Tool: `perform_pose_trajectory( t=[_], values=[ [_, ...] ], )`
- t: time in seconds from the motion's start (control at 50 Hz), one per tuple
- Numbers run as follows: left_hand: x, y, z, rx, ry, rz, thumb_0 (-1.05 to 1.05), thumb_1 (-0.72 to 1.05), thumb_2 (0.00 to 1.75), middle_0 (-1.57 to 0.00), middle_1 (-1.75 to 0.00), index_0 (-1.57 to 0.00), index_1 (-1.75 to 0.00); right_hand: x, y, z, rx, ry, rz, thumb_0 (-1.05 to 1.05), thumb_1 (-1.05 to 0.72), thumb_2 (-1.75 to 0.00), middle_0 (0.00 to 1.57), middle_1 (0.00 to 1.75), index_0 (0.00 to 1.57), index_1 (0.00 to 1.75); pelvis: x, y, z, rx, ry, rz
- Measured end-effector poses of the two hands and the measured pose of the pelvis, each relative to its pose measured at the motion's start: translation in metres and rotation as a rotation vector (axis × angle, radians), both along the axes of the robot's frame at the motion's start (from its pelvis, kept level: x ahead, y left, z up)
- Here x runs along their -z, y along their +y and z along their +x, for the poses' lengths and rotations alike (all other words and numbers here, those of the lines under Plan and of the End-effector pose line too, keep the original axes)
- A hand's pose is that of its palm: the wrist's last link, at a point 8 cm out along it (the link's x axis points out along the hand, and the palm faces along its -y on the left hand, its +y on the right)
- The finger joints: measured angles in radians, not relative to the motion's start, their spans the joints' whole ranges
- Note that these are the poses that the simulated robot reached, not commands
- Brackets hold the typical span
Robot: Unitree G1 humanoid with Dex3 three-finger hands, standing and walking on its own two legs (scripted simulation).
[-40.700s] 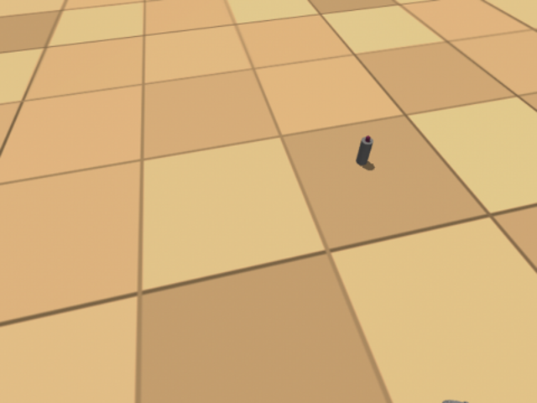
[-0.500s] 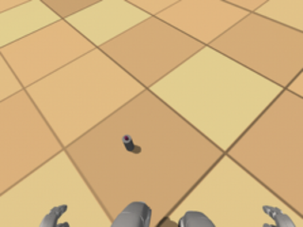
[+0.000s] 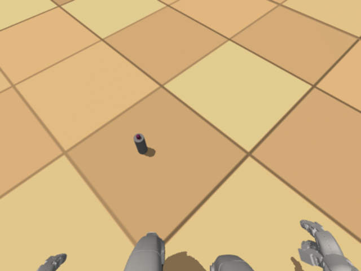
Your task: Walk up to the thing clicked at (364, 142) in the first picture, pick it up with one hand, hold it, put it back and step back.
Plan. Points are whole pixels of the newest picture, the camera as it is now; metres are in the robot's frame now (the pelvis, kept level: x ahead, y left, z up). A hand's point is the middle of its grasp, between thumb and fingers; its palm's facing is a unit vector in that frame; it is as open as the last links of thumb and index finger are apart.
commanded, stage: step back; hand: left
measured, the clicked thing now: (140, 143) +0.75 +0.27 -0.66
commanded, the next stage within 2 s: stand in 1.84 s
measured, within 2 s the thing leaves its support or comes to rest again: neither
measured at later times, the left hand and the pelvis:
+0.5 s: hand out of the picture -0.06 +0.27 -0.13, palm faces +0.08 -0.92 -0.38, open 7.4 cm; pelvis -0.17 -0.01 +0.01, yaw +4 degrees
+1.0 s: hand out of the picture -0.28 +0.24 -0.12, palm faces +0.11 -0.89 -0.44, open 7.4 cm; pelvis -0.31 -0.05 +0.01, yaw +6 degrees
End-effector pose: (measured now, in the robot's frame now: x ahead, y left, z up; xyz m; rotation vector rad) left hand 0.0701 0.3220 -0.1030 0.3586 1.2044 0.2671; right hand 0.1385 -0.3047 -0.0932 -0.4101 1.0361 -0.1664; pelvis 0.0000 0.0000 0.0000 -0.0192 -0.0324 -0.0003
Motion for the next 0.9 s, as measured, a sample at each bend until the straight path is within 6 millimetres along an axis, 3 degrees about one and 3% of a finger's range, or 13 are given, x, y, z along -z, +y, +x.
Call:
perform_pose_trajectory(
  t=[0.12,0.24,0.34,0.46,0.58,0.68,0.8,0.9],
  values=[
    [-0.018,-0.021,-0.057,-0.022,0.015,0.004,0.00,0.90,0.90,-0.21,-0.30,-0.21,-0.30,0.006,-0.016,-0.053,0.049,0.053,0.020,0.01,-0.90,-0.89,0.20,0.30,0.20,0.30,-0.010,-0.009,-0.035,-0.014,-0.009,0.038],
    [-0.025,-0.016,-0.075,-0.017,-0.052,0.036,0.01,0.90,0.90,-0.21,-0.30,-0.21,-0.30,0.010,-0.016,-0.112,0.026,0.141,0.009,0.01,-0.90,-0.89,0.20,0.30,0.20,0.30,-0.011,-0.009,-0.072,-0.057,0.003,0.041],
    [-0.012,-0.003,-0.088,-0.017,-0.127,0.024,0.00,0.90,0.90,-0.21,-0.30,-0.21,-0.30,0.015,-0.005,-0.155,-0.002,0.183,-0.011,0.01,-0.90,-0.89,0.20,0.30,0.20,0.30,-0.001,-0.004,-0.112,-0.093,-0.009,0.052],
    [-0.010,-0.009,-0.125,-0.038,-0.109,-0.014,0.00,0.90,0.90,-0.21,-0.30,-0.20,-0.30,-0.004,0.001,-0.191,-0.011,0.151,-0.006,0.01,-0.90,-0.89,0.20,0.30,0.21,0.30,-0.012,-0.008,-0.152,-0.078,-0.010,0.011],
    [-0.005,-0.024,-0.185,-0.011,-0.040,-0.027,0.00,0.90,0.90,-0.21,-0.30,-0.20,-0.30,-0.014,-0.014,-0.207,-0.015,0.054,-0.016,0.01,-0.90,-0.89,0.20,0.30,0.21,0.31,-0.013,-0.021,-0.196,-0.033,0.004,-0.002],
    [0.000,-0.042,-0.242,-0.002,0.013,-0.003,0.00,0.90,0.90,-0.21,-0.30,-0.20,-0.30,-0.002,-0.040,-0.230,-0.009,-0.001,0.000,0.01,-0.90,-0.89,0.20,0.30,0.21,0.30,-0.001,-0.040,-0.238,0.000,0.007,-0.001],
    [-0.018,-0.061,-0.315,-0.046,0.057,0.013,0.00,0.90,0.90,-0.21,-0.30,-0.21,-0.30,0.004,-0.056,-0.284,0.027,0.056,0.022,0.01,-0.90,-0.89,0.20,0.30,0.20,0.30,-0.012,-0.052,-0.273,-0.018,0.000,0.042],
    [-0.027,-0.056,-0.343,-0.068,0.018,0.039,0.00,0.90,0.90,-0.21,-0.30,-0.21,-0.30,0.013,-0.058,-0.335,0.008,0.146,0.026,0.01,-0.90,-0.89,0.20,0.30,0.20,0.30,-0.014,-0.053,-0.296,-0.058,0.002,0.043]
  ],
)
